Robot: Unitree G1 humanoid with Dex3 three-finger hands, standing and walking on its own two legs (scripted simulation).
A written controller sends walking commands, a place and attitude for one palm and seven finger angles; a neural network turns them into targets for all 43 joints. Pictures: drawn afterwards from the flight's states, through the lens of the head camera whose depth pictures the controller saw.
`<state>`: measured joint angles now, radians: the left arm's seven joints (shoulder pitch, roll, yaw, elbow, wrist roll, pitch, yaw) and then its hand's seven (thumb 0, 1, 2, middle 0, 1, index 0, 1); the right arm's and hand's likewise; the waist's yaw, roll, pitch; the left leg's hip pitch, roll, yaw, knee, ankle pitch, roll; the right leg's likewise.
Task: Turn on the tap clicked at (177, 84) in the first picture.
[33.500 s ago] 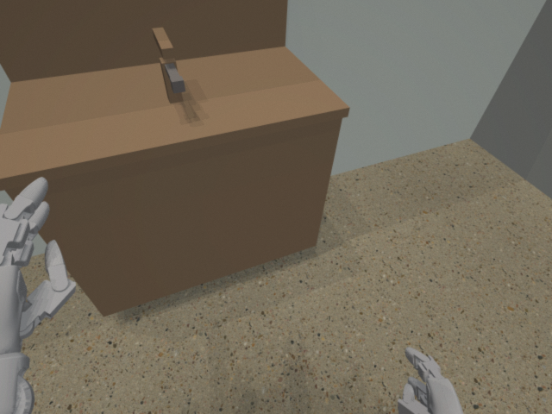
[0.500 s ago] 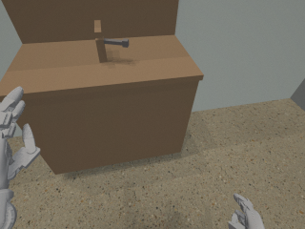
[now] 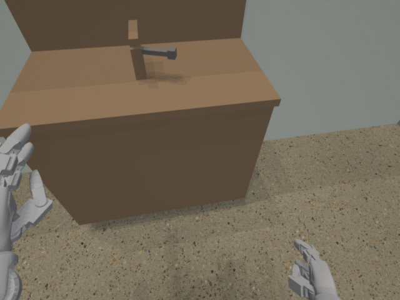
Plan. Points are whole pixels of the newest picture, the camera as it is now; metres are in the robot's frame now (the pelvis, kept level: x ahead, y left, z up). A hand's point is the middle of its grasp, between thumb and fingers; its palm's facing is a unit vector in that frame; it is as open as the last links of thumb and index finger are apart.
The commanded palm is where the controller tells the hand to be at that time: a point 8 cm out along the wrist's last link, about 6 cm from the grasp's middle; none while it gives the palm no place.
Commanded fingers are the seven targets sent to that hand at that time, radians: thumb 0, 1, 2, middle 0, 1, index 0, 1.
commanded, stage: stop stepping back and stand still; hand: left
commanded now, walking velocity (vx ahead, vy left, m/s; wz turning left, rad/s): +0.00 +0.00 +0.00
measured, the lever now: (172, 53) +0.80 +0.14 +0.09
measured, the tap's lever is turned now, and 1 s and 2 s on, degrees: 70 70 70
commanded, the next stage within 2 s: stand and check the lever's angle in 0.04 s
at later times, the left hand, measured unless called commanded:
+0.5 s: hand (37, 210) +0.21 +0.25 +0.15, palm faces +0.38 -0.86 -0.35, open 7.4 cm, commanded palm +0.15 +0.29 +0.17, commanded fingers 0.00 0.90 0.90 -0.20 -0.30 -0.20 -0.30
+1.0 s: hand (26, 217) +0.20 +0.26 +0.16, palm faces +0.39 -0.86 -0.34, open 7.4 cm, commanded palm +0.15 +0.30 +0.17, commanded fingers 0.00 0.90 0.90 -0.20 -0.30 -0.20 -0.30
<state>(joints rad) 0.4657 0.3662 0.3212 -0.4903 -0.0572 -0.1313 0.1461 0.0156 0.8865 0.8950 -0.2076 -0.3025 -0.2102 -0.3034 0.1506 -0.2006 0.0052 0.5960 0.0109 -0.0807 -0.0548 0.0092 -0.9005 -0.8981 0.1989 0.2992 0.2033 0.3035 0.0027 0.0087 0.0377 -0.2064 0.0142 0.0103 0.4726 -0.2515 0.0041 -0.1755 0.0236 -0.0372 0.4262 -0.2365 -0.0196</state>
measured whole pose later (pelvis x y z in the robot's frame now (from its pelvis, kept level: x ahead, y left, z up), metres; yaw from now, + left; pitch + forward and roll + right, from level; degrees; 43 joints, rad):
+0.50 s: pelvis -0.01 +0.01 +0.00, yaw +0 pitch -1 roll -1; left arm 0.46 0.34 0.30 -0.45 -0.06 -0.12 0.15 0.02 0.89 0.90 -0.21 -0.30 -0.21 -0.30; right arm 0.19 -0.20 0.01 0.61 0.00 -0.06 -0.07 0.01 -0.90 -0.90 0.20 0.30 0.20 0.30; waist 0.01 0.02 0.00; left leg -0.20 0.00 0.02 0.44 -0.23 0.02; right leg -0.17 0.01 -0.02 0.37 -0.19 0.00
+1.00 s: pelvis -0.02 +0.02 +0.00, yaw +0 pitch -1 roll -1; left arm 0.47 0.34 0.30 -0.45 -0.05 -0.12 0.15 0.02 0.89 0.90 -0.21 -0.30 -0.21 -0.30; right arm 0.18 -0.21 0.01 0.62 0.00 -0.06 -0.07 0.01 -0.90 -0.90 0.20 0.30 0.20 0.30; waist 0.01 0.01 -0.01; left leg -0.20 0.00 0.03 0.43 -0.21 0.03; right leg -0.16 0.01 -0.02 0.35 -0.17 0.01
